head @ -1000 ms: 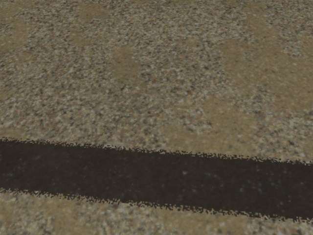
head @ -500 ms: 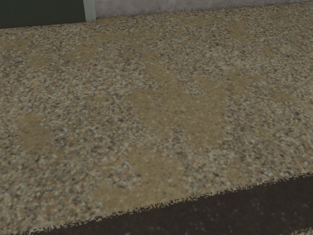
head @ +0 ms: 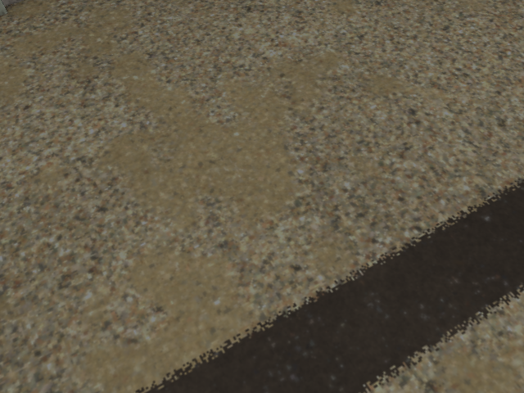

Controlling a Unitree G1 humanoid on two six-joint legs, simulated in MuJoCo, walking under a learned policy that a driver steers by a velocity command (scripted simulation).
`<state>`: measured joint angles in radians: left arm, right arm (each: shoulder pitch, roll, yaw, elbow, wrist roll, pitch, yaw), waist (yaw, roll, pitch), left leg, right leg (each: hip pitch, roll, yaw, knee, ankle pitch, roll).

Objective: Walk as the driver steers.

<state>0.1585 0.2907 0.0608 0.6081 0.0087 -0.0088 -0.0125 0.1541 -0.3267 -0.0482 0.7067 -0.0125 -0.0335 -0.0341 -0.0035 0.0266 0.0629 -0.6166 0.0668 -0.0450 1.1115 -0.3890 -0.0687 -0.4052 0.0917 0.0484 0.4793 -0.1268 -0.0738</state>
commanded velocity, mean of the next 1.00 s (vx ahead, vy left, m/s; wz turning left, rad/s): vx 0.02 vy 0.00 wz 0.39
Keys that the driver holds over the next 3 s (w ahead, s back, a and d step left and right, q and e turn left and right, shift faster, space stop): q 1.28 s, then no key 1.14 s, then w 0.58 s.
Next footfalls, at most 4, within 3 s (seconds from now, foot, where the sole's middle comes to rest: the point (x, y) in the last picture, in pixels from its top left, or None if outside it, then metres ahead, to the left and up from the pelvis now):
0.18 left None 0.12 0.16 -0.77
0.72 left None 0.08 0.19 -0.77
1.18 right None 0.17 0.01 -0.77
1.54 left None -0.01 0.19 -0.77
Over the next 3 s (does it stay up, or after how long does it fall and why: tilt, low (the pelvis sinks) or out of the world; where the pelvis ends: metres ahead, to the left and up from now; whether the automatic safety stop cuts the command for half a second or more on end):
stays up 0.19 0.16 0.01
